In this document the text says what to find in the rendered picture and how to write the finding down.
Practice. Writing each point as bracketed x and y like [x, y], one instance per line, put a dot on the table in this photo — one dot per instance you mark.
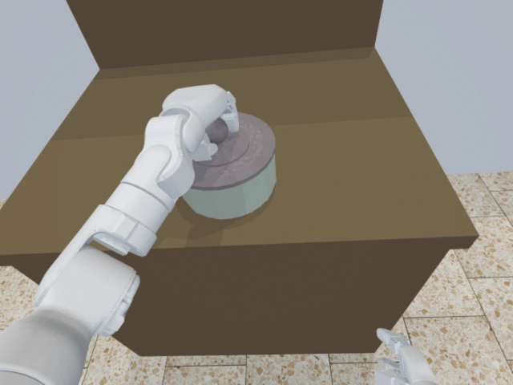
[361, 215]

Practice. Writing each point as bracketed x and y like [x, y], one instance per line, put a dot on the robot left forearm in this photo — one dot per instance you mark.
[162, 173]

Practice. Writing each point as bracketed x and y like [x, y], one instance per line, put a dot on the pot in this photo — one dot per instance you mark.
[237, 201]

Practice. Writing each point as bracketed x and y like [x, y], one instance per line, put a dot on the left robot upper arm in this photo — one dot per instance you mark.
[49, 346]

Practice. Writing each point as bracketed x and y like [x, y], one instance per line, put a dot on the lid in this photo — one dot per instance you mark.
[242, 156]

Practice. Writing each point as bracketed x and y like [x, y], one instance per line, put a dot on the right robot hand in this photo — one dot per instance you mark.
[412, 365]

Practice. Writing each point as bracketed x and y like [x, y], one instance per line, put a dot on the left robot hand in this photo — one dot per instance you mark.
[210, 102]

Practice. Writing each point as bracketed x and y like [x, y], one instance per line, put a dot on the knob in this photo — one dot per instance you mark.
[217, 131]

